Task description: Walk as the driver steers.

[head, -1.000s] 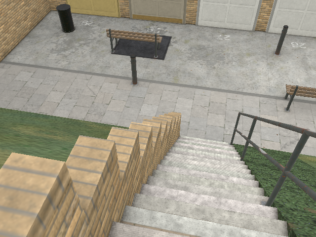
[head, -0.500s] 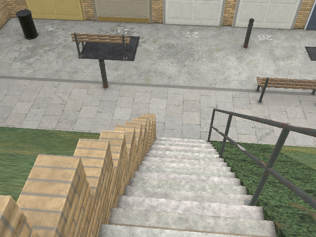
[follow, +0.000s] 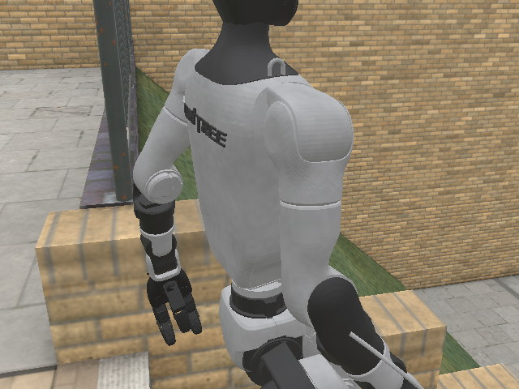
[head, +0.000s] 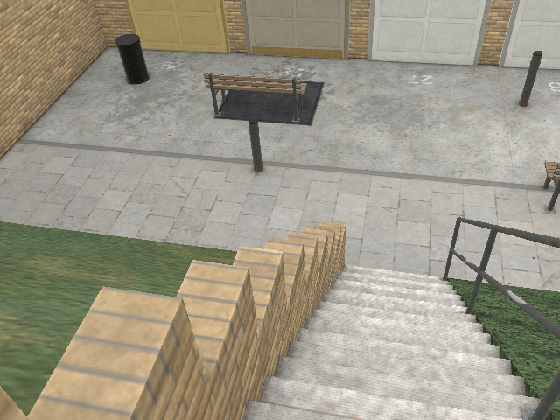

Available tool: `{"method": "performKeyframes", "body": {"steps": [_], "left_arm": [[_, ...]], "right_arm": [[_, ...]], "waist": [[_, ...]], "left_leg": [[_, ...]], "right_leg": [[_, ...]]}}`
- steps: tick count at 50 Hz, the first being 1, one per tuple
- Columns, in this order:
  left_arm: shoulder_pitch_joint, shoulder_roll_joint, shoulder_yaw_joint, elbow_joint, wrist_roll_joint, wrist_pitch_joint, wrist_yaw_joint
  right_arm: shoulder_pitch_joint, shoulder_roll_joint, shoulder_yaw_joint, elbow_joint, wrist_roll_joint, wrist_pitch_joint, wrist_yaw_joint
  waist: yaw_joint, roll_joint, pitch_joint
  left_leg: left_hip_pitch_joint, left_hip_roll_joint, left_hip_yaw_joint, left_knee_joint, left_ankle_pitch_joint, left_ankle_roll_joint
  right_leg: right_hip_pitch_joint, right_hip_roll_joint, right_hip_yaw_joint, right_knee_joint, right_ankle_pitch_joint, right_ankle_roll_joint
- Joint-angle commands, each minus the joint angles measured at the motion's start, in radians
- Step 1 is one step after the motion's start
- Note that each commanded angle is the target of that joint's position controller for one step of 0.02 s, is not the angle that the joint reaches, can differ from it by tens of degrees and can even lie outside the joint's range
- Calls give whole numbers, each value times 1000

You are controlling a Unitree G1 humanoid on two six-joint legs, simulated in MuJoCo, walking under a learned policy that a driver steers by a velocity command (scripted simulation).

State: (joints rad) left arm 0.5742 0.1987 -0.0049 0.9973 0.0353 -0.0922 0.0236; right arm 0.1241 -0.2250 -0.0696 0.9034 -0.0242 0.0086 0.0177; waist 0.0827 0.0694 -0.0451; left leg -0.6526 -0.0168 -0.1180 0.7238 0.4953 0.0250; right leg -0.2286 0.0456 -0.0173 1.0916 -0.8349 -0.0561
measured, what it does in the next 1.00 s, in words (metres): goes down, turning right: left foot 0.21 m lower, then right foot 0.21 m lower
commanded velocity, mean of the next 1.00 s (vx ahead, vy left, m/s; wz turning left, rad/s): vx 0.50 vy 0.00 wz -0.42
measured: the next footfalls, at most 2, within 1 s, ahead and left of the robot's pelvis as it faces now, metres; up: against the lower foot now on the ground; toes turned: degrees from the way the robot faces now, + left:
left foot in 0.12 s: +0.17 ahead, +0.12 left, -0.21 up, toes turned +0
right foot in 0.62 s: +0.38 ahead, -0.07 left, -0.42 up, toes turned -13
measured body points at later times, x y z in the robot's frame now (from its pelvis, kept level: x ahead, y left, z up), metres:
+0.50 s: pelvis +0.23 +0.04 -0.23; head +0.22 +0.05 +0.22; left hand +0.39 +0.26 -0.36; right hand +0.10 -0.19 -0.37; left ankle +0.13 +0.12 -0.86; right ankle +0.39 -0.11 -0.90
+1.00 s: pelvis +0.46 -0.02 -0.41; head +0.42 -0.04 +0.03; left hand +0.51 +0.21 -0.55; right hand +0.49 -0.30 -0.54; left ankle +0.65 +0.06 -1.09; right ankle +0.34 -0.07 -1.07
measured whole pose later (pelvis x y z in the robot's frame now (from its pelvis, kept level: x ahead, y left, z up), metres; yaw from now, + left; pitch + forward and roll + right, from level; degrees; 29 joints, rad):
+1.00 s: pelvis +0.46 -0.02 -0.41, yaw -27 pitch -1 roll +2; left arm 0.53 0.14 0.00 0.95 0.00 -0.02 0.02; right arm 0.16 -0.24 -0.04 0.83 -0.04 -0.01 -0.01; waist 0.06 0.05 -0.06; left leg -0.62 -0.01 -0.06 0.84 0.36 -0.02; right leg -0.34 0.17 0.18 1.16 -0.76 -0.10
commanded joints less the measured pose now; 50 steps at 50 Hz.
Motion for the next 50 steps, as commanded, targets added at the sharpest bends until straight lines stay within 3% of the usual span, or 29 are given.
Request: {"method": "performKeyframes", "body": {"steps": [1,2,4,5,6,7,8,10,11,12,14,16,18,23,27,28,29,30,31,32,33,34,35,36,38,40,41,45,50], "left_arm": [[-22,114,25,-25,18,-1,4],[-31,109,26,-19,19,3,1],[-122,144,42,-16,20,5,-9],[-33,125,54,-3,4,32,12],[-60,121,69,7,19,54,16],[60,40,53,-55,-20,54,18],[104,50,42,-50,-24,51,25],[-77,88,47,-40,14,72,20],[-83,62,44,-93,0,78,12],[-194,84,46,-109,27,89,15],[-248,55,50,-107,18,100,-2],[-160,49,58,-39,24,115,-5],[-246,85,74,-84,23,107,-15],[-554,25,36,-196,-10,73,-37],[-487,77,59,-200,-11,83,-21],[-451,115,66,-191,-60,66,-33],[-308,127,83,-143,-45,59,-43],[45,151,104,-16,-15,78,-37],[-34,163,112,-51,-56,91,-48],[-10,195,92,-30,-46,76,-66],[-5,189,86,-41,-74,78,-58],[34,168,78,-36,-66,75,-42],[-2,214,87,-37,-43,80,-25],[-29,163,56,-36,-22,67,-21],[-153,74,20,-82,-14,60,-10],[-174,137,36,-97,-3,53,-2],[-175,130,41,-82,-26,45,7],[-117,108,34,-82,-54,45,10],[-169,105,33,-155,-17,66,1]], "right_arm": [[-123,-23,3,-100,17,-36,5],[-49,-26,4,-84,15,-43,7],[360,-122,-31,36,11,-38,-15],[375,-130,-39,25,1,-44,-15],[459,-144,-53,74,-5,-37,-10],[479,-151,-12,74,-18,-43,18],[536,-159,-16,82,21,-43,29],[463,-95,4,74,34,-55,17],[485,-172,-3,86,22,-74,2],[461,-122,8,107,28,-86,-4],[335,-20,55,72,2,-93,-22],[369,-119,37,78,6,-104,-35],[360,-95,36,87,44,-118,-48],[357,-76,42,70,24,-108,-59],[336,-152,24,69,-8,-91,-71],[367,-135,16,75,-40,-59,-75],[425,-134,11,107,-39,-42,-86],[276,-154,7,91,-10,-55,-77],[249,-112,-7,44,-16,-36,-74],[296,-28,15,-20,-27,-48,-67],[317,-65,26,-86,-22,-50,-53],[269,-99,20,-72,-36,-44,-54],[228,-52,30,-96,-26,-44,-50],[167,-75,26,-85,-39,-44,-57],[92,-64,29,-98,-38,-13,-46],[211,-34,26,-14,-42,-3,-49],[221,-70,13,-21,-29,-14,-40],[19,-56,24,-98,-33,-20,-20],[-42,-49,26,-163,-3,-42,-25]], "waist": [[35,-177,190],[21,-173,164],[-170,-179,2],[-159,-75,110],[-196,80,89],[-78,175,0],[-102,142,-88],[-115,-1,27],[-79,210,-3],[-93,160,94],[-28,-7,185],[-1,44,107],[-4,58,85],[-127,-7,218],[-120,125,202],[-134,32,248],[-98,13,152],[96,45,-53],[112,-227,64],[-15,-388,68],[-13,-326,-98],[12,-172,-63],[-16,-273,-86],[-49,-143,11],[-123,-64,134],[-167,-131,65],[-179,-153,38],[-105,-164,73],[-49,-193,119]], "left_leg": [[105,29,94,-143,82,15],[206,46,108,-188,83,26],[589,55,156,-203,0,52],[540,103,94,-633,-149,68],[770,203,37,-586,-7,92],[1063,326,-15,18,665,76],[1115,392,-92,37,606,122],[762,276,-67,-97,-93,106],[672,409,-225,-115,-272,231],[567,420,-263,-117,-329,195],[117,317,-109,-113,-435,148],[108,310,-78,-59,-233,113],[175,229,-20,31,-531,55],[97,215,86,96,-1021,91],[282,302,8,338,-673,138],[409,265,61,445,-609,150],[380,258,90,617,-411,180],[40,243,179,943,-252,140],[-37,35,286,1411,-1025,108],[-420,30,253,1529,-1348,82],[-589,41,173,1452,-1370,56],[-637,83,65,1302,-1310,44],[-672,87,27,1249,-1291,17],[-670,118,-3,1021,-961,-14],[-376,79,60,724,-655,-99],[-73,50,105,708,-453,-111],[-114,55,66,588,-276,-98],[-55,23,79,293,-84,-53],[198,-34,94,-21,-144,-42]], "right_leg": [[-161,-156,236,-195,484,-157],[-142,-148,212,-109,571,-145],[-178,-138,167,292,892,-141],[-115,-26,122,543,890,-125],[-342,86,79,932,204,-114],[-734,97,113,1038,-126,-70],[-857,50,125,998,-68,-56],[-870,6,98,924,192,-72],[-905,-24,110,791,356,-48],[-954,-72,215,643,502,-23],[-660,-29,171,308,764,52],[-540,0,110,329,916,45],[-534,-4,143,78,1187,-4],[-341,16,31,-396,1459,9],[-357,-73,21,-377,1241,-48],[-385,-119,62,-773,958,-67],[-94,-88,-3,-789,971,-64],[465,-22,-104,-414,1190,-83],[318,-138,171,-832,1025,-172],[511,-200,191,-352,1801,-155],[677,-267,343,-311,1793,-259],[524,-311,432,-383,1326,-304],[421,-379,668,-520,706,-382],[276,-350,625,-564,517,-333],[-224,-229,535,-585,602,-259],[-383,-184,511,-544,875,-223],[-313,-129,462,-436,780,-203],[-293,-76,511,-334,537,-201],[-328,10,475,-181,518,-203]]}}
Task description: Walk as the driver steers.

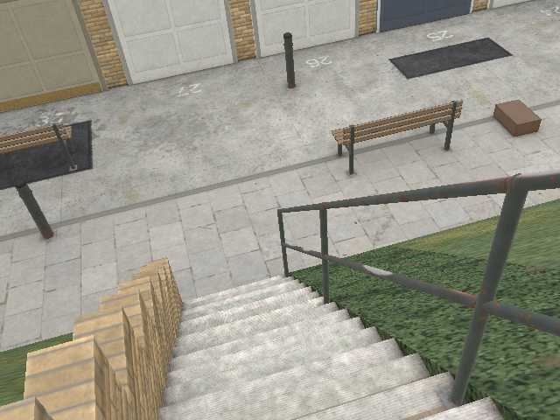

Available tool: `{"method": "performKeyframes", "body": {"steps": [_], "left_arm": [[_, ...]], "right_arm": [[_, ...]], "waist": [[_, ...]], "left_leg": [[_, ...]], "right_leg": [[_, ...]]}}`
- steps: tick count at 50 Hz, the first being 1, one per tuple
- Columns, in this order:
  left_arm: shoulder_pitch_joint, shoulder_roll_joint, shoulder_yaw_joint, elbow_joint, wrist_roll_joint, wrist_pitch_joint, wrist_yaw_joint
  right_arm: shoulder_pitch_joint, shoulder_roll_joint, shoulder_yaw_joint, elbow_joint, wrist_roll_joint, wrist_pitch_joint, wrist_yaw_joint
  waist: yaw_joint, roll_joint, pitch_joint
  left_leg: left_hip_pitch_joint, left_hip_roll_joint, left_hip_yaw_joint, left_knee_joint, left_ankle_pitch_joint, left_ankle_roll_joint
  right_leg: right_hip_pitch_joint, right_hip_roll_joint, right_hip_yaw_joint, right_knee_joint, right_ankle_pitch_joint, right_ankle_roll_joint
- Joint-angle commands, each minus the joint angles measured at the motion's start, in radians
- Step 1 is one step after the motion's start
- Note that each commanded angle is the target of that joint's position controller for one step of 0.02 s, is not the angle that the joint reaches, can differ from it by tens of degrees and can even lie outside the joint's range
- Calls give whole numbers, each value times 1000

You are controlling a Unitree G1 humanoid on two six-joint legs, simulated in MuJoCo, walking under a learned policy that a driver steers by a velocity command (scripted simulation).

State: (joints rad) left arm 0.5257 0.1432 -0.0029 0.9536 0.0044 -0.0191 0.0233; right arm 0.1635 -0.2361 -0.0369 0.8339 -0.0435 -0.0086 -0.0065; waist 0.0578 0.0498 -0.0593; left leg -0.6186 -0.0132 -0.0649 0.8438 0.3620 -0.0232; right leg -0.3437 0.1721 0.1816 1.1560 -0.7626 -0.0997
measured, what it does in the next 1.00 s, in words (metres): goes down: left foot 0.21 m lower, then right foot 0.21 m lower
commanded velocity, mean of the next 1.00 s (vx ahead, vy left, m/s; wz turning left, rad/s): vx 0.50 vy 0.00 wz -0.34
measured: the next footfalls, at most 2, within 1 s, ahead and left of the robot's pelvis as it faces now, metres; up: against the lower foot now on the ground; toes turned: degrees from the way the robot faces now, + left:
left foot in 0.12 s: +0.13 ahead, +0.12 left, -0.21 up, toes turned -5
right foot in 0.72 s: +0.45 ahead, -0.13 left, -0.42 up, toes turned -21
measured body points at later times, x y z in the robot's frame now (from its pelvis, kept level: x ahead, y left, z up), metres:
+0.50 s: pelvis +0.20 +0.05 -0.20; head +0.20 +0.06 +0.25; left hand +0.42 +0.21 -0.32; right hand +0.04 -0.16 -0.33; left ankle +0.09 +0.12 -0.86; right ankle +0.39 -0.13 -0.81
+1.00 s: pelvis +0.45 -0.06 -0.38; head +0.44 -0.07 +0.07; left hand +0.48 +0.20 -0.52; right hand +0.44 -0.31 -0.52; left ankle +0.61 +0.07 -1.03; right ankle +0.41 -0.12 -1.07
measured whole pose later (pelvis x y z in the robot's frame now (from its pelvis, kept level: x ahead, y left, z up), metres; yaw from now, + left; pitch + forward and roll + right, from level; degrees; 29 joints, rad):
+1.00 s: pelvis +0.45 -0.06 -0.38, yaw -15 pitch -2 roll -1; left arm 0.44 0.19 0.03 1.08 0.00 -0.09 0.03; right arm 0.28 -0.23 -0.04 0.91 -0.04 0.03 0.00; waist -0.03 0.04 0.00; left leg -0.66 0.00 -0.14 1.02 0.28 0.02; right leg -0.32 0.02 -0.14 0.87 -0.51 -0.08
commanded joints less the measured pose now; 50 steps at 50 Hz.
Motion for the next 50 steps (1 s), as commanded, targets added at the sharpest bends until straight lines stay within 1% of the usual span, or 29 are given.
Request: {"method": "performKeyframes", "body": {"steps": [1,3,5,6,7,8,9,10,11,13,15,17,18,20,23,26,29,30,32,34,35,36,37,38,41,43,45,47,50], "left_arm": [[-121,160,33,-116,20,-3,2],[-81,153,31,-93,40,21,26],[-119,159,34,-73,37,38,32],[-81,129,41,-80,50,27,24],[-96,38,29,-118,7,18,3],[-39,17,12,-179,-21,10,0],[-72,76,23,-159,5,15,9],[-194,119,40,-168,33,16,19],[-270,129,35,-201,39,25,27],[-434,146,41,-216,54,47,27],[-445,64,11,-225,23,49,0],[-302,15,4,-119,39,50,-23],[-248,35,17,-91,31,56,-23],[-388,101,37,-114,32,49,-20],[-631,127,59,-185,38,7,-28],[-641,69,44,-192,13,-23,-50],[-641,35,28,-156,-12,-25,-71],[-611,47,28,-142,-29,-23,-65],[-584,83,35,-100,-5,-27,-46],[-267,176,72,14,5,-10,-35],[-183,171,76,57,26,12,-34],[-75,206,87,97,28,27,-38],[-30,236,72,93,11,15,-60],[29,246,73,95,-16,3,-56],[-141,190,68,65,-5,-33,-3],[-140,149,45,67,-3,-43,3],[-135,188,60,64,15,-72,-14],[-197,117,48,57,-2,-94,-2],[-148,128,39,60,-9,-95,16]], "right_arm": [[-65,-31,-8,-98,28,-32,-4],[44,-30,-15,-65,53,-48,-6],[360,-78,-46,41,65,-45,-11],[380,-117,-65,50,74,-35,-17],[479,-104,-45,51,44,-24,-2],[449,-111,-28,41,36,-23,24],[510,-141,-44,63,61,-26,30],[488,-111,-31,49,55,-39,28],[461,-194,-51,46,46,-47,1],[371,-92,1,44,25,-56,-8],[274,-33,38,15,23,-65,-21],[257,-86,31,23,46,-75,-10],[260,-130,20,28,52,-80,-6],[376,-120,15,88,55,-76,-18],[543,-105,12,137,-3,-75,-21],[502,-69,23,145,-16,-65,-26],[464,-49,24,174,14,-63,-15],[468,-78,13,185,1,-52,-20],[578,-61,15,227,-7,-39,-29],[517,-63,9,245,-20,-30,-52],[454,-97,-9,229,-7,-32,-37],[387,-148,-45,207,4,-32,-24],[497,-69,-32,155,34,-45,-19],[510,-64,-21,135,58,-52,-23],[332,-17,4,98,-19,-28,-15],[360,-12,-7,142,-30,26,-21],[397,-15,-8,145,2,56,-15],[295,-3,-4,96,18,46,2],[171,-17,-1,44,-13,42,28]], "waist": [[-7,-192,146],[5,-157,156],[-130,-128,107],[-116,7,111],[-112,132,-12],[-36,212,-72],[-89,162,-100],[-105,71,-3],[-101,224,27],[-54,2,261],[19,-32,283],[46,15,154],[56,89,92],[-37,122,170],[-176,63,240],[-157,-35,241],[-155,-16,286],[-153,-13,301],[-216,-28,317],[-65,-12,190],[10,-85,157],[70,-251,118],[3,-290,-45],[26,-214,-148],[-58,-101,0],[-112,-123,102],[-163,-123,65],[-177,-119,100],[-137,-143,110]], "left_leg": [[219,-41,42,-222,-47,16],[300,-3,0,-419,-42,33],[603,96,13,-599,62,64],[721,230,-158,-771,66,113],[1026,293,-85,-164,504,85],[1128,345,-112,10,596,60],[1118,350,-179,-80,321,74],[945,306,-165,-174,161,89],[803,420,-399,-307,-196,182],[465,337,-287,-292,-322,132],[120,267,-128,-311,-263,68],[-47,220,-48,-302,-212,39],[64,231,-23,-270,-164,32],[402,219,-36,-181,-282,35],[666,238,-78,-114,-357,70],[493,233,-27,-96,-425,84],[323,209,41,-92,-429,129],[386,220,31,-31,-423,151],[527,179,69,79,-141,144],[475,177,22,388,-44,167],[315,87,78,637,-337,160],[70,-49,149,1007,-984,136],[-212,-57,58,1177,-1363,112],[-308,-19,-38,1031,-1275,93],[-206,59,-74,625,-785,82],[32,46,-51,465,-630,22],[56,40,-34,418,-384,31],[102,30,-47,181,-59,41],[44,8,-89,136,124,39]], "right_leg": [[-201,-106,262,-209,499,-156],[-120,-83,255,-41,599,-158],[-211,-71,202,283,704,-160],[-316,7,116,618,311,-127],[-684,80,-30,1034,-196,-102],[-909,4,-74,1104,-164,-101],[-999,-34,-104,1094,-48,-95],[-1021,-70,-109,1057,151,-82],[-1031,-123,-111,1006,207,-26],[-1058,-142,-18,783,466,43],[-816,-107,-83,479,694,69],[-391,-91,-137,295,1023,51],[-367,-90,-162,318,1105,35],[-691,-120,-99,183,1072,12],[-905,-138,-93,-66,1100,-2],[-622,-135,-119,-348,1271,-13],[-274,-163,-213,-525,1303,-33],[-260,-211,-186,-626,1284,-30],[-207,-192,-240,-784,1180,-10],[141,-236,-210,-904,1214,0],[380,-228,-210,-949,1227,-1],[599,-281,-163,-830,1274,-65],[857,-474,-47,-372,1866,-115],[898,-566,75,-411,1714,-198],[298,-552,150,-726,641,-205],[-65,-495,72,-731,838,-177],[-99,-440,-12,-669,961,-133],[-205,-357,-131,-603,690,-48],[-177,-403,-80,-460,446,-45]]}}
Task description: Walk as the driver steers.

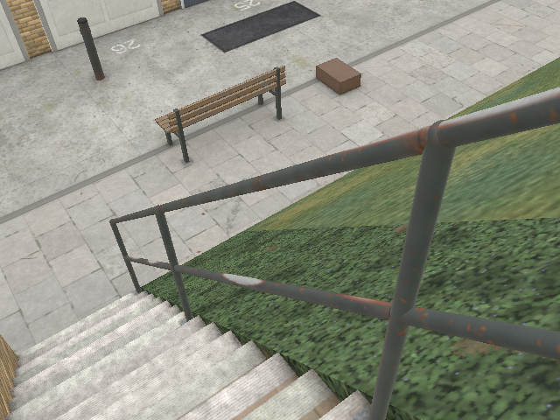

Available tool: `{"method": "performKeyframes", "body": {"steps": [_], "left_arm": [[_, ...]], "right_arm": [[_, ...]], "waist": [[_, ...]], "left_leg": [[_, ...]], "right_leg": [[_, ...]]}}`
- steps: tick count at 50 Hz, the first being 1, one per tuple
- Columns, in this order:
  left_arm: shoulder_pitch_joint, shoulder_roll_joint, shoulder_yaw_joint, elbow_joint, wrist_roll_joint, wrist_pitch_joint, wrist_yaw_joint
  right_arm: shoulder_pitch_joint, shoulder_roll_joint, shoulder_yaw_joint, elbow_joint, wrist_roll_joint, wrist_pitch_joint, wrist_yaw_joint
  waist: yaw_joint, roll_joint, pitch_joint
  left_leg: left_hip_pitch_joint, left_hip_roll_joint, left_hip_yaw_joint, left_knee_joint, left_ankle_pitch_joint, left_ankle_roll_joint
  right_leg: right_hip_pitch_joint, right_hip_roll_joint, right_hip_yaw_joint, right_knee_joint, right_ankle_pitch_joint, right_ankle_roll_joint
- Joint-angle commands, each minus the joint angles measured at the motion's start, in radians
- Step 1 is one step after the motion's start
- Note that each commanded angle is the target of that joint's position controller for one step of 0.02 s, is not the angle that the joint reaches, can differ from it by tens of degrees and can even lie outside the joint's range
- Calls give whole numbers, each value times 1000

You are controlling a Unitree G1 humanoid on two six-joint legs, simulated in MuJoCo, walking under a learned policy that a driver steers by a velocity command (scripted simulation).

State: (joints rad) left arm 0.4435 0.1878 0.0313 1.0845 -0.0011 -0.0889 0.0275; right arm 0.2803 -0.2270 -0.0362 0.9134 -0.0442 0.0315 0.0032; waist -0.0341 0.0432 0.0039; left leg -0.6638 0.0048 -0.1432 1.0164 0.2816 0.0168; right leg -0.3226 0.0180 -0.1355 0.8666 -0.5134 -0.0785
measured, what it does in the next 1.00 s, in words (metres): goes down, turning left: left foot 0.21 m lower, then right foot 0.21 m lower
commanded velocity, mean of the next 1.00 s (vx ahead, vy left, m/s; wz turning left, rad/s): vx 0.50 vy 0.00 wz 0.53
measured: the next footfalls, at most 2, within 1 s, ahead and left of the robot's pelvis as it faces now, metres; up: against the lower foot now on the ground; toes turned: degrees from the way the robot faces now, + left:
left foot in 0.24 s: +0.17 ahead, +0.13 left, -0.21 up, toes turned +7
right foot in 0.80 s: +0.51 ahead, +0.01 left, -0.42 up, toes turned +29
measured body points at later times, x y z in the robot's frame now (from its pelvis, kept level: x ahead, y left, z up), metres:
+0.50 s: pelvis +0.20 +0.07 -0.20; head +0.18 +0.09 +0.25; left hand +0.26 +0.31 -0.34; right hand +0.17 -0.16 -0.34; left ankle +0.13 +0.13 -0.90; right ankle +0.39 -0.03 -0.79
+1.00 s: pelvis +0.46 +0.07 -0.42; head +0.46 +0.05 +0.03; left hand +0.29 +0.25 -0.56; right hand +0.65 -0.10 -0.56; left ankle +0.44 +0.24 -0.96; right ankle +0.47 -0.01 -1.11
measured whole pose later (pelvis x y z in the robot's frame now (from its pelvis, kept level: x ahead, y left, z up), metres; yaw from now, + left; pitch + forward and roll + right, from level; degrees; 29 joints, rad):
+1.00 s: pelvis +0.46 +0.07 -0.42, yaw +33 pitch -1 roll +1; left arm 0.51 0.20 0.01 0.98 -0.01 -0.06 0.00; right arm 0.28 -0.22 -0.03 0.87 -0.06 0.05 -0.01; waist -0.01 0.02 -0.01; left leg -0.93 -0.09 -0.13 1.67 -0.17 0.06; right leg -0.33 0.01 -0.08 0.88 -0.53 -0.07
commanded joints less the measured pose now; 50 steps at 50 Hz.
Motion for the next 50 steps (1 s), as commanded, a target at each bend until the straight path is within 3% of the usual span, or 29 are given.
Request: {"method": "performKeyframes", "body": {"steps": [1,5,9,10,11,12,13,14,15,17,20,22,24,26,27,28,30,34,36,39,40,41,42,43,44,45,47,48,50], "left_arm": [[-25,103,7,-65,-13,-21,14],[-61,142,22,-94,13,-20,8],[4,149,21,-98,59,51,45],[-29,193,35,-92,73,70,65],[-86,190,40,-84,51,66,60],[-79,85,32,-91,54,77,55],[-78,10,8,-172,38,75,42],[-116,39,2,-236,37,62,30],[-134,68,0,-230,33,66,29],[-200,64,-3,-223,49,59,18],[-296,33,-14,-230,51,82,16],[-305,2,-30,-240,77,80,1],[-155,78,4,-152,67,86,4],[-348,140,29,-209,55,79,-8],[-433,111,26,-229,53,77,-17],[-481,123,37,-245,48,63,-23],[-529,48,17,-295,52,33,-40],[-428,12,9,-309,15,44,-39],[-354,36,18,-301,-12,20,-28],[72,142,63,-217,-22,25,-5],[47,178,76,-210,14,17,-4],[132,191,69,-206,53,39,-26],[187,169,54,-200,19,48,-53],[218,124,36,-200,-23,31,-66],[160,114,29,-199,-36,32,-56],[179,211,41,-170,-43,20,-48],[114,136,13,-156,-18,-1,-45],[16,44,-30,-185,-7,1,-28],[27,96,-35,-179,9,-1,-12]], "right_arm": [[7,-37,-3,-59,-16,2,19],[-98,-48,2,-120,7,-3,16],[-60,-42,-4,-80,60,-2,30],[59,-57,-20,-51,70,-5,35],[351,-104,-42,60,43,-2,34],[331,-145,-56,73,47,-21,38],[349,-180,-33,84,41,-40,56],[392,-192,-40,84,75,-39,54],[410,-198,-45,88,73,-31,40],[316,-205,-38,58,20,-24,-4],[187,-57,24,30,43,-66,-25],[86,-86,21,-16,44,-97,-24],[126,-150,-4,0,55,-87,-21],[269,-97,5,30,60,-76,-45],[346,-89,3,40,47,-72,-49],[378,-98,-3,28,36,-70,-53],[263,-54,8,-16,36,-73,-71],[217,-29,9,-32,24,-68,-30],[242,-22,13,-6,7,-77,-27],[146,-91,-15,-2,24,-90,0],[237,-83,-28,8,21,-73,-24],[354,-37,-23,9,56,-61,-19],[404,-20,-2,-1,50,-54,-33],[332,-41,-5,1,23,-41,-42],[175,-58,-13,-11,-10,-27,-33],[194,-38,-14,-77,-5,-20,-21],[-60,-33,-4,-139,-39,7,-32],[-81,-7,8,-150,-14,11,-16],[25,22,8,-85,-11,15,-5]], "waist": [[-20,-136,59],[25,-142,104],[85,-45,164],[24,-78,97],[-113,-43,-72],[-116,220,-4],[-3,350,35],[-25,315,-98],[-37,144,-136],[0,77,-40],[74,-17,119],[98,0,90],[118,85,-2],[23,-1,76],[-42,47,78],[-58,39,109],[-39,-12,116],[-88,6,108],[-103,47,107],[124,36,-58],[74,-117,64],[18,-211,-110],[35,-253,-187],[62,-197,-131],[94,-122,-41],[27,-344,-76],[53,-225,98],[-5,-101,154],[-49,-123,89]], "left_leg": [[74,-11,-20,-58,178,3],[223,-11,78,-253,200,17],[261,56,127,-606,-99,88],[388,83,113,-677,-161,119],[806,27,226,-540,5,149],[787,135,-6,-672,184,218],[866,156,-14,-239,832,166],[994,211,-150,-229,799,213],[948,287,-301,-334,410,267],[731,327,-476,-500,-346,351],[312,168,-360,-503,-471,242],[-10,110,-308,-576,-370,209],[150,116,-320,-499,-232,215],[489,76,-360,-359,-463,257],[597,75,-407,-351,-529,271],[653,87,-464,-362,-508,299],[387,30,-399,-327,-670,269],[259,-89,-321,-178,-657,233],[326,-90,-341,-25,-582,242],[176,-130,-243,452,-345,215],[103,-209,-163,707,-744,179],[-270,-235,-47,994,-1259,125],[-434,-153,-30,1059,-1204,127],[-475,-109,4,986,-1069,118],[-450,-114,45,1045,-927,134],[-505,-62,44,1108,-905,112],[-579,-18,-86,827,-544,75],[-466,-51,-84,629,-344,28],[-257,-80,-44,518,-178,16]], "right_leg": [[-186,-260,254,-165,178,-78],[-227,-269,182,-13,127,-53],[-64,-296,156,269,326,-88],[-52,-319,191,435,430,-111],[-238,-255,78,779,565,-88],[-403,-41,-28,1311,-119,-54],[-783,5,-44,1530,-360,-37],[-956,-10,5,1485,-334,-32],[-1014,-24,66,1387,-299,-7],[-1046,-82,176,1153,-79,28],[-866,-64,162,722,313,129],[-419,-36,107,418,673,140],[-354,-53,145,457,742,115],[-704,-66,201,219,802,94],[-772,-58,216,158,769,87],[-824,-65,257,106,713,89],[-528,-37,248,-116,974,100],[-145,8,187,-428,1035,93],[-54,-59,272,-560,1141,77],[387,-87,191,-513,1088,67],[393,-222,352,-789,1109,16],[881,-343,326,-182,1608,8],[929,-396,367,-64,1568,6],[768,-350,351,-114,1290,35],[544,-266,341,-206,1111,78],[460,-443,609,-172,1051,-45],[124,-400,564,-247,686,-17],[-120,-339,446,-244,523,12],[-226,-312,354,-201,747,34]]}}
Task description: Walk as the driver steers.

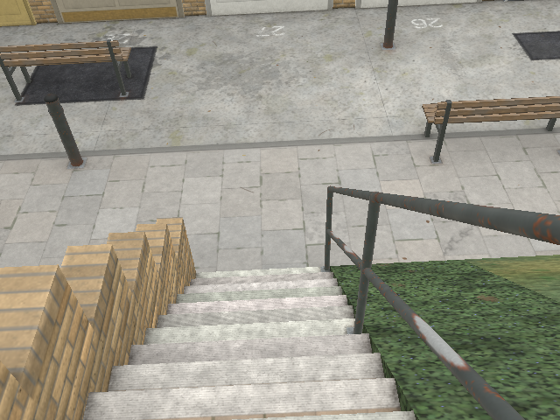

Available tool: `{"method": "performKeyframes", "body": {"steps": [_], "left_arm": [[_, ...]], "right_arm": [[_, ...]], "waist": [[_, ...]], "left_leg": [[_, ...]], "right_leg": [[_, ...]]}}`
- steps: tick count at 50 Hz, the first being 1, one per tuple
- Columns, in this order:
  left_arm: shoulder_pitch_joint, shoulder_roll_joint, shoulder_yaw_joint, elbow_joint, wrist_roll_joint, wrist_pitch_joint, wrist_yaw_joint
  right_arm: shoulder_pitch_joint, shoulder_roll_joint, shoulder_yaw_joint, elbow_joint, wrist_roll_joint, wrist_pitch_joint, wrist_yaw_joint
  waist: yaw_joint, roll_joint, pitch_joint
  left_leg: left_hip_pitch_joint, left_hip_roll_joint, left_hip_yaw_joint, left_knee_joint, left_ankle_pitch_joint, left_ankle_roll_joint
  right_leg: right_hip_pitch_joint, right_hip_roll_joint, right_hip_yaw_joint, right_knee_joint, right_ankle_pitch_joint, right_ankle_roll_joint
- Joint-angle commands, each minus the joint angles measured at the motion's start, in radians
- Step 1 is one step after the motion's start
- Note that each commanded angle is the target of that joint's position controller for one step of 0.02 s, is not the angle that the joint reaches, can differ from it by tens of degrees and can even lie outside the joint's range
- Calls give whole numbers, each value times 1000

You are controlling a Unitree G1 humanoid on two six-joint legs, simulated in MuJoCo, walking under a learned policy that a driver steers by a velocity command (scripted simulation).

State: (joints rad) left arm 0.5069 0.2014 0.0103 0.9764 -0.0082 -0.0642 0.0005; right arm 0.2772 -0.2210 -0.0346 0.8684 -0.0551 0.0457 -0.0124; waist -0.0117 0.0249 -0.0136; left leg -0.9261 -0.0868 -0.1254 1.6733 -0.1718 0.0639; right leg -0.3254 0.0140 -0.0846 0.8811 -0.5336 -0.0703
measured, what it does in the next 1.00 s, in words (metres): goes down, turning left: left foot 0.21 m lower, then right foot 0.21 m lower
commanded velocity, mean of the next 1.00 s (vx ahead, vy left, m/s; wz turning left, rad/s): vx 0.50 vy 0.00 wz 0.39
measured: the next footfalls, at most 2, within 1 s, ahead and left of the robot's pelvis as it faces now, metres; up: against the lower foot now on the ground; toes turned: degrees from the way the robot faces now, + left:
left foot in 0.34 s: +0.25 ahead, +0.11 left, -0.21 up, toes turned +11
right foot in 0.88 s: +0.48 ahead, -0.03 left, -0.42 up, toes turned +20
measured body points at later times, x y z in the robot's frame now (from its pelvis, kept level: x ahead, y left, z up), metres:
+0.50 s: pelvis +0.20 +0.04 -0.20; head +0.21 +0.07 +0.25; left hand +0.20 +0.30 -0.34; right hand +0.30 -0.20 -0.33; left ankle +0.21 +0.10 -0.90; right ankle +0.26 -0.11 -0.72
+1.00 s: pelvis +0.44 +0.05 -0.40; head +0.43 +0.02 +0.05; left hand +0.32 +0.28 -0.53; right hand +0.61 -0.14 -0.55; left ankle +0.39 +0.17 -0.86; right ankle +0.45 -0.04 -1.11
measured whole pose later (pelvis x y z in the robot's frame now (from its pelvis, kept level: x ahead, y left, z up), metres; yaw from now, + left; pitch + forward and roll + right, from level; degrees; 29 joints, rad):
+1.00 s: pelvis +0.44 +0.05 -0.40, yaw +21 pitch -2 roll +1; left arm 0.46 0.22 0.03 0.97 -0.01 -0.05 -0.01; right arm 0.25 -0.21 -0.02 0.90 -0.04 0.00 -0.04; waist 0.01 0.04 -0.03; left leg -0.89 -0.13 -0.08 2.00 -0.60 0.12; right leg -0.27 0.02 -0.04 0.75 -0.45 -0.07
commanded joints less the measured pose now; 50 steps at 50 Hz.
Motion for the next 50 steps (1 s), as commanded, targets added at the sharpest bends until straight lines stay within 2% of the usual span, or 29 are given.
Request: {"method": "performKeyframes", "body": {"steps": [1,3,5,7,9,11,13,16,17,18,19,20,22,23,24,25,27,29,30,35,38,40,42,43,44,45,46,48,50], "left_arm": [[-23,112,-10,-59,6,-21,11],[-54,79,-14,-49,-11,-21,23],[-19,75,-18,-28,-9,-12,34],[47,95,-14,-1,6,-6,45],[109,92,-11,14,29,7,60],[95,80,-20,21,20,13,80],[-30,171,12,5,43,10,66],[51,135,22,32,78,26,42],[8,154,44,37,80,38,44],[-84,89,46,-34,73,23,49],[-38,62,26,-147,50,17,42],[-86,141,34,-160,60,15,43],[-165,70,15,-184,80,40,50],[-154,80,20,-158,89,49,50],[-198,46,12,-165,63,66,38],[-232,29,6,-165,70,80,33],[-116,43,12,-86,82,86,32],[-180,81,29,-108,69,71,21],[-243,111,34,-136,52,66,22],[-419,82,21,-204,69,48,7],[-345,59,24,-196,51,29,3],[-339,48,22,-210,14,24,7],[-63,98,51,-128,-4,35,12],[92,125,66,-74,7,37,11],[226,167,85,-42,-9,38,8],[206,148,50,-38,14,34,-17],[232,175,59,-13,2,26,-40],[206,251,77,3,-8,16,-14],[103,121,17,19,8,-4,9]], "right_arm": [[86,25,7,-5,0,4,8],[-31,-20,-5,-49,-17,-11,16],[-141,1,9,-67,7,-15,39],[-215,-12,10,-100,-3,-37,48],[-325,-8,12,-138,25,-62,40],[-327,11,13,-125,36,-74,42],[-263,-20,4,-129,47,-49,32],[44,-98,-27,-4,49,-52,41],[213,-85,-40,61,42,-52,37],[284,-163,-59,98,52,-47,31],[252,-203,-48,63,64,-55,22],[251,-184,-43,56,84,-55,13],[156,-193,-48,32,71,-45,2],[156,-103,-11,53,56,-55,4],[73,-5,34,16,55,-57,-12],[44,7,48,8,52,-58,-14],[71,-86,23,4,42,-68,-10],[126,-77,21,43,82,-81,-20],[131,-68,24,35,74,-85,-22],[120,-54,19,-4,65,-87,-18],[88,-79,15,-23,52,-86,-1],[140,-64,19,-6,13,-61,-15],[96,-100,10,15,-1,-36,-18],[109,-75,12,23,12,-41,-10],[81,-57,1,17,20,-50,-3],[141,55,22,-37,47,-65,-12],[114,22,25,-70,43,-77,-26],[-79,-35,17,-87,12,-78,-38],[-146,-30,14,-61,1,-63,-29]], "waist": [[-98,-135,63],[-82,-156,74],[-37,-120,151],[35,-94,163],[124,-95,231],[125,-123,207],[61,-208,162],[-24,-21,66],[-123,79,28],[-126,251,46],[-23,246,-94],[-76,72,-159],[-17,99,-167],[29,-20,-82],[84,-35,7],[91,-15,25],[117,42,-20],[101,113,12],[80,55,60],[4,68,91],[-1,95,68],[-64,101,131],[38,107,54],[87,43,41],[173,-149,-3],[41,-291,-18],[43,-283,-65],[86,-212,43],[12,-106,197]], "left_leg": [[53,9,-58,-137,284,-28],[65,22,-19,-337,518,12],[122,21,-1,-519,759,12],[131,19,5,-697,801,18],[79,24,69,-891,737,19],[250,53,93,-926,802,26],[275,124,114,-933,670,50],[750,52,181,-1393,297,60],[1013,90,125,-1428,356,104],[1177,173,82,-1090,838,145],[1366,285,-149,-838,1219,229],[1302,354,-239,-969,871,290],[1048,416,-530,-1139,25,399],[898,353,-416,-1128,-55,311],[571,289,-346,-1157,-114,263],[406,242,-331,-1149,-65,237],[378,230,-352,-1095,151,186],[436,154,-293,-982,5,144],[425,141,-301,-971,-86,148],[403,114,-309,-845,-284,198],[330,98,-252,-690,-148,178],[428,79,-222,-606,20,200],[440,66,-202,-388,244,217],[343,44,-158,-129,323,200],[103,-99,-21,427,-186,144],[-256,-137,66,637,-760,122],[-411,-78,56,576,-674,138],[-528,3,-3,429,-516,65],[-477,39,-72,116,-161,-5]], "right_leg": [[-206,-304,291,-203,824,33],[-177,-206,186,-152,478,85],[-265,-194,166,-120,113,49],[-142,-211,178,-81,131,9],[-29,-226,154,-22,263,4],[-100,-241,127,85,290,-25],[-26,-308,166,170,421,-65],[0,-218,4,664,710,-89],[-207,-169,-45,1048,404,-91],[-597,-24,-105,1411,-292,-53],[-885,-50,2,1407,-313,-20],[-910,-82,103,1238,-167,5],[-939,-98,177,1121,-147,63],[-901,-110,204,916,152,81],[-728,-95,171,664,374,141],[-583,-78,136,590,445,170],[-455,-66,132,609,542,163],[-519,-65,160,440,740,122],[-533,-60,152,338,814,120],[-345,-35,149,1,942,100],[-71,-16,124,-93,999,63],[-83,-21,100,-340,742,33],[159,-74,64,-487,663,-1],[343,-105,67,-560,745,-41],[551,-238,221,-535,1035,-148],[699,-310,254,-92,1434,-93],[745,-331,353,-126,1239,-126],[497,-440,630,-419,344,-272],[169,-317,512,-339,401,-166]]}}
Keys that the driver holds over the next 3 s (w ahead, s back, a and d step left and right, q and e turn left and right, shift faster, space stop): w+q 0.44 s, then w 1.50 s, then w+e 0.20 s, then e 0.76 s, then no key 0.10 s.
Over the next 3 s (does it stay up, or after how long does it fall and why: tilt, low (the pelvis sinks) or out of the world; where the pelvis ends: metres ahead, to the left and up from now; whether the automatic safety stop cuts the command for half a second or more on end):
stays up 1.22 0.21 -1.13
